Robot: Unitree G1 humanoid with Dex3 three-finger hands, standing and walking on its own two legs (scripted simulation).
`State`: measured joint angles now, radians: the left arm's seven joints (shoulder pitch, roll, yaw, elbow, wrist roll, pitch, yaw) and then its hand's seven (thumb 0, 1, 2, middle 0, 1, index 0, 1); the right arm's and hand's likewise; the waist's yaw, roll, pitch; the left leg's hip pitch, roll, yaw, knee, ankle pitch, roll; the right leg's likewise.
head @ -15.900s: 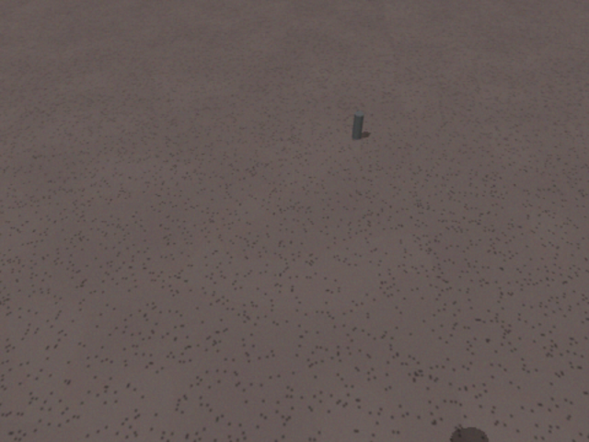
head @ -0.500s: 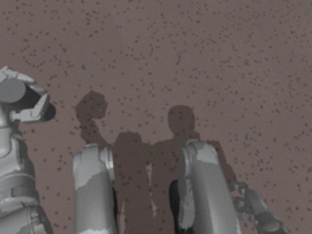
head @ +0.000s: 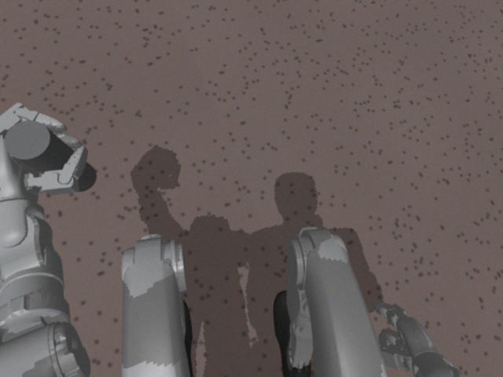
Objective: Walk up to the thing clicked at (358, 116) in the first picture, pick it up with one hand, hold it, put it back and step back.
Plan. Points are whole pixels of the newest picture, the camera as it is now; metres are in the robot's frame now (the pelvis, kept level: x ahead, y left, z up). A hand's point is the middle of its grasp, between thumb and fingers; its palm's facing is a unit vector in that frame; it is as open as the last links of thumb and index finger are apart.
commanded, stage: lift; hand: left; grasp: from the side
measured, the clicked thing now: (58, 161) +0.43 +0.29 -0.05
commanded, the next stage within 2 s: none
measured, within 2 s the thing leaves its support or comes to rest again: neither
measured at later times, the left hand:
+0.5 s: hand (28, 142) +0.41 +0.27 +0.05, palm faces +0.23 -0.97 -0.03, open 7.1 cm
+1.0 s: hand out of the picture +0.39 +0.25 +0.23, palm faces +0.26 -0.96 -0.04, open 7.0 cm
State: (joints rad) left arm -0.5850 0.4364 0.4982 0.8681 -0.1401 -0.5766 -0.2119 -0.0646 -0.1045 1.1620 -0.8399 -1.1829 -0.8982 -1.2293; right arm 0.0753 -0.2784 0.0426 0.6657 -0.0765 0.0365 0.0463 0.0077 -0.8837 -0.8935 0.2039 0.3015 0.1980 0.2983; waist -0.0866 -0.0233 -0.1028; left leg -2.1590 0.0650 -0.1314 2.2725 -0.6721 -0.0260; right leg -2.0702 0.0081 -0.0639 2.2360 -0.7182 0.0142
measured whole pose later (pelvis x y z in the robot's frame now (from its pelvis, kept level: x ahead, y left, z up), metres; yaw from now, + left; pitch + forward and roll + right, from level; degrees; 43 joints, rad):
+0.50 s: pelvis +0.00 +0.00 +0.05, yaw +1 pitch +33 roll -5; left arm -0.46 0.37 0.44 0.64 -0.19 -0.46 -0.23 -0.06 -0.11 1.17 -0.85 -1.17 -0.91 -1.22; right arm 0.10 -0.26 0.01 0.63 -0.01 0.03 0.01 0.01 -0.90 -0.89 0.20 0.30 0.20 0.30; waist -0.06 0.00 -0.16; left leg -2.02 0.07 -0.10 2.10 -0.66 -0.02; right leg -1.93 0.00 -0.05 2.07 -0.71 0.01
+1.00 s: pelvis +0.04 +0.01 +0.20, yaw +4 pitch +27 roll -4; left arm -0.18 0.27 0.27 0.25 -0.19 -0.26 -0.06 -0.06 -0.10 1.15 -0.85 -1.16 -0.91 -1.20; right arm 0.13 -0.23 -0.01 0.59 0.04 0.00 -0.04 0.01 -0.89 -0.89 0.20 0.30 0.20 0.30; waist -0.03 0.02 -0.17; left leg -1.49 0.07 -0.06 1.63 -0.62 -0.01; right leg -1.41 -0.01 -0.05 1.59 -0.66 0.02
